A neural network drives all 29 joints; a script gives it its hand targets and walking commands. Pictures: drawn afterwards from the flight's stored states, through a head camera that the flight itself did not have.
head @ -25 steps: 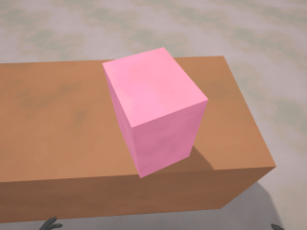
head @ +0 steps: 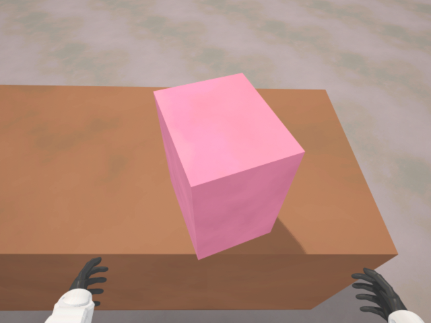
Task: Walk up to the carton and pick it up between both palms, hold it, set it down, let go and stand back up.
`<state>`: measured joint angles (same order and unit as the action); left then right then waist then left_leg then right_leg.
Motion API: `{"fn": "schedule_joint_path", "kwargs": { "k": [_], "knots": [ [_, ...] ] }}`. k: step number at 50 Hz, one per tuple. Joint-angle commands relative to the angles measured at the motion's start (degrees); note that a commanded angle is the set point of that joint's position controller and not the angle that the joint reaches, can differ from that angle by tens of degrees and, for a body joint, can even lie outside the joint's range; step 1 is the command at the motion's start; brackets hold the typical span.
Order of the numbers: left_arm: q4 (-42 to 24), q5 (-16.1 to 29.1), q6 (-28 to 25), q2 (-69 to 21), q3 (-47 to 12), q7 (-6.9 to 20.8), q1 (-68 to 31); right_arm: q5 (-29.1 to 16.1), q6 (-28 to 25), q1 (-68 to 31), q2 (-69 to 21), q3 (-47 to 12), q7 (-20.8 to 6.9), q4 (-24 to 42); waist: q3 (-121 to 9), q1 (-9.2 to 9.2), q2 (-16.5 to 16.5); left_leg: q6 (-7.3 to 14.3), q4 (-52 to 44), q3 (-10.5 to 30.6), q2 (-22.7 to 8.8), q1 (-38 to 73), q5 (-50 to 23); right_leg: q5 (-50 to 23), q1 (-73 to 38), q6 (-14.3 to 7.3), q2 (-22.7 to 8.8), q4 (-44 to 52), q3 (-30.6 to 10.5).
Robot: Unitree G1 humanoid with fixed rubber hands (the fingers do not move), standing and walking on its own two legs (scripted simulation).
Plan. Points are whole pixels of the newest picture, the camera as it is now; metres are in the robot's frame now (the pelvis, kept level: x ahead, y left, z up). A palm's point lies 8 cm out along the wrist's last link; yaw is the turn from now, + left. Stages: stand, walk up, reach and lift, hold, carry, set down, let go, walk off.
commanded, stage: reach and lift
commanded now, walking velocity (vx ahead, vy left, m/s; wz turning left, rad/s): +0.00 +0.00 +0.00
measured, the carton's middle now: (219, 170) +0.39 -0.01 +0.03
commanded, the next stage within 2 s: none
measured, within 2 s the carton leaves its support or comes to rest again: neither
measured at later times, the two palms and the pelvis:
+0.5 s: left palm (111, 302) +0.17 +0.19 -0.06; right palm (383, 308) +0.14 -0.29 -0.06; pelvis +0.00 -0.01 +0.01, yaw +0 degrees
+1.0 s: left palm (131, 307) +0.16 +0.15 -0.03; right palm (380, 303) +0.15 -0.28 -0.04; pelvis +0.00 -0.02 +0.01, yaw -1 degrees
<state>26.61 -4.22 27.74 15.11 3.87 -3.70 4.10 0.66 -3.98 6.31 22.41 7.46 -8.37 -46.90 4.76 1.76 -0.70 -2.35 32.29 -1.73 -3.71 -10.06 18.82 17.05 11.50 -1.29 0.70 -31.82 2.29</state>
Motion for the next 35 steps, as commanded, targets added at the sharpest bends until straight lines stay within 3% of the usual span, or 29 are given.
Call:
{"fn": "schedule_joint_path", "kwargs": {
  "k": [1, 2, 6, 11, 12, 14, 20, 22, 23, 30, 32, 35],
  "knots": [
    [-9.1, 1.4, -4.2, 4.8, 0.6, -0.6, -3.2, -1.1, -2.4, 0.3, 8.4, 2.2, -0.1, 6.8, -7.6, 0.45, -0.6, 0.1, -5.5, -0.5, 2.6, 6.6, -12.1, -20.3, 1.6, -1.8, -0.6, 7.8, -0.6],
    [-9.7, 1.9, -5.3, 4.5, 1.1, -0.7, -3.0, -1.1, -3.2, 0.2, 9.2, 2.6, 0.0, 6.9, -9.4, -0.41, -0.5, -0.1, -4.9, -0.7, 2.7, 6.2, -14.1, -23.9, 0.9, -1.8, -0.9, 7.2, -0.7],
    [-10.7, 2.5, -9.7, 3.7, 1.6, -0.8, 0.3, -0.8, -7.0, 2.5, 8.3, 2.1, 0.6, 7.7, -13.1, 0.43, -2.4, 0.0, -6.3, -0.4, 3.6, 6.3, -16.8, -32.3, -3.3, -0.7, -1.0, 7.3, -0.9],
    [-10.4, 3.2, -15.4, 1.6, 0.8, -1.5, 2.5, -0.8, -11.5, 1.4, 7.8, 2.5, 1.0, 6.2, -12.7, -0.14, -4.2, 0.5, -7.7, -0.1, 4.1, 6.1, -17.7, -32.2, -3.4, -0.3, -0.8, 7.9, -0.7],
    [-11.5, 3.1, -16.1, 1.1, 0.0, -1.8, 1.1, -1.0, -12.3, 1.0, 7.5, 2.3, 0.7, 5.6, -13.8, 0.46, -3.8, 0.2, -7.6, 0.1, 3.7, 6.8, -17.2, -30.2, -2.0, -0.7, -0.5, 8.0, -0.4],
    [-9.7, 2.4, -17.5, 0.2, -0.5, -2.4, 2.0, -0.8, -12.8, -0.6, 7.8, 2.1, 0.4, 3.7, -10.1, -0.44, -4.2, 0.7, -8.8, -0.1, 3.5, 7.2, -15.2, -24.0, -0.7, -0.6, -0.1, 9.2, 0.2],
    [-8.2, 0.3, -20.0, -4.1, -1.1, -4.3, 4.2, -4.5, -13.6, -0.6, 8.2, 0.5, -1.0, 2.8, -8.2, -2.58, -2.4, 0.8, -10.6, 0.2, 3.1, 7.9, -12.5, -16.8, -0.1, -1.6, 0.8, 11.3, -0.5],
    [-9.9, 0.1, -20.9, -4.5, -1.6, -4.8, 3.9, -5.2, -13.9, -1.2, 8.4, 0.2, -1.6, 3.5, -8.2, -2.54, -2.2, 1.1, -10.8, 0.3, 3.2, 7.1, -12.3, -16.8, -0.3, -1.4, 0.7, 11.7, -0.7],
    [-7.8, -0.2, -20.9, -5.4, -1.9, -4.9, 4.5, -5.4, -13.5, -0.6, 7.8, -0.7, -1.7, 2.2, -6.0, -2.32, -2.4, 1.6, -11.5, 0.3, 3.4, 6.0, -10.9, -15.7, -0.3, -1.4, 0.5, 12.2, -1.1],
    [-13.6, -1.0, -24.7, -8.4, -3.3, -6.7, 5.5, -7.7, -15.1, 0.6, 7.4, -2.3, -2.9, 5.7, -6.9, -3.14, -1.5, 1.2, -12.6, -0.2, 3.6, 6.6, -8.6, -12.2, -0.2, -1.7, 0.6, 12.6, -1.5],
    [-14.2, -0.6, -25.8, -9.5, -4.2, -7.0, 5.6, -8.7, -15.4, 0.6, 7.9, -2.4, -3.3, 6.0, -6.7, -2.63, -1.4, 1.1, -12.9, 0.3, 3.3, 6.9, -7.8, -11.2, 0.1, -1.8, 0.9, 13.1, -1.0],
    [-13.6, -0.6, -27.5, -11.0, -4.8, -7.6, 8.1, -8.9, -15.9, 1.5, 8.4, -1.7, -3.7, 6.4, -5.9, -2.67, -2.8, 1.3, -13.4, 0.3, 3.3, 5.3, -5.6, -9.3, -0.5, -2.0, 1.0, 13.1, -1.7]
  ]
}}
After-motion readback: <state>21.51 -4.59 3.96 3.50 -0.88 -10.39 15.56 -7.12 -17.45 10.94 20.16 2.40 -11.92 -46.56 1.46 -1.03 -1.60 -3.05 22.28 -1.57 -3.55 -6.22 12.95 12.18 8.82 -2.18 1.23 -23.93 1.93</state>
